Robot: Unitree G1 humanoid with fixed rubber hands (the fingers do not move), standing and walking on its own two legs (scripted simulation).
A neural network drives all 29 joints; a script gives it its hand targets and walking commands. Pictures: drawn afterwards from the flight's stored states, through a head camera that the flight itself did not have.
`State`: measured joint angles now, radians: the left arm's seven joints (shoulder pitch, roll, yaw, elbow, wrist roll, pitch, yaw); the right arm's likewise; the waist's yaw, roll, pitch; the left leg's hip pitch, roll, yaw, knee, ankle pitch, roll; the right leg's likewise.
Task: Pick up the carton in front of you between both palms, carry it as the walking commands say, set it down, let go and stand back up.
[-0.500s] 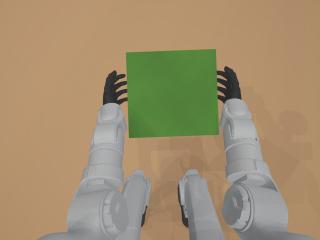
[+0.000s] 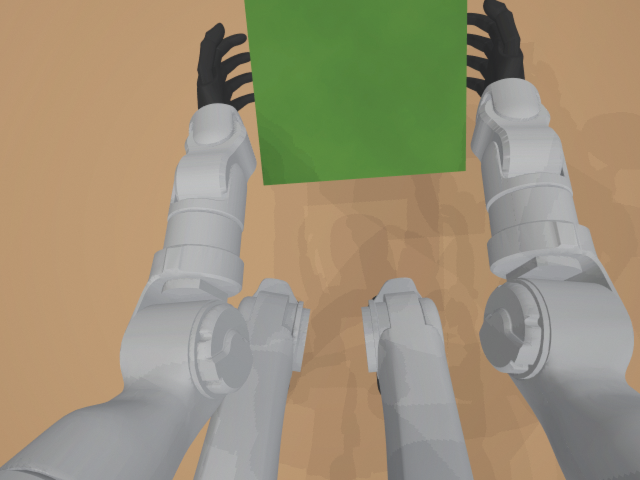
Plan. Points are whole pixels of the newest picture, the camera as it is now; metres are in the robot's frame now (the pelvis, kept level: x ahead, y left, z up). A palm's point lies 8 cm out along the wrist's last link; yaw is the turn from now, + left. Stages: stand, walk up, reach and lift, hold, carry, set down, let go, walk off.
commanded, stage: set down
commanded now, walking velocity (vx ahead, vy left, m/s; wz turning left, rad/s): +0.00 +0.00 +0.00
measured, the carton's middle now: (352, 94) +0.55 -0.04 -0.22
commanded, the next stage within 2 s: none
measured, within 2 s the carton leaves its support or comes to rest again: rests again in 0.96 s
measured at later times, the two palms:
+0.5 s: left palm (247, 109) +0.54 +0.10 -0.23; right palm (467, 82) +0.56 -0.19 -0.23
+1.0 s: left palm (244, 106) +0.55 +0.11 -0.24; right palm (468, 80) +0.57 -0.20 -0.24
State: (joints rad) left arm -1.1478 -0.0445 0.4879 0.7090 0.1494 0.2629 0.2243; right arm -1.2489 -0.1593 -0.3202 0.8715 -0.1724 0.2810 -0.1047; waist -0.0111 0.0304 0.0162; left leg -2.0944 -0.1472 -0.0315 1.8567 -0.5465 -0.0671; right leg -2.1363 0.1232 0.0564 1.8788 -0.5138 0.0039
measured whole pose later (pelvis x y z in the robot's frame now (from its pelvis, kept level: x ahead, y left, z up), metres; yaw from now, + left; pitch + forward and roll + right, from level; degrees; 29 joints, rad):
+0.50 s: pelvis +0.01 +0.00 -0.07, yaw +1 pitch +40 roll +4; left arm -1.33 0.07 0.37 0.82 -0.01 0.22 0.25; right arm -1.48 -0.31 -0.18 1.03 -0.03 0.25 -0.07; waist -0.03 0.03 0.27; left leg -2.20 -0.18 -0.02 2.14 -0.64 -0.09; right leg -2.24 0.10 0.02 2.17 -0.61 -0.01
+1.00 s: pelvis +0.01 +0.00 -0.08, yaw +2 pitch +37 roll +4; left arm -1.40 0.06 0.51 0.85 0.11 0.19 0.11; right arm -1.52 -0.31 -0.34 1.05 -0.16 0.20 0.04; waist -0.03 0.04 0.35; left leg -2.19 -0.17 0.00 2.18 -0.65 -0.07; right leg -2.23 0.07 0.01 2.22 -0.63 -0.03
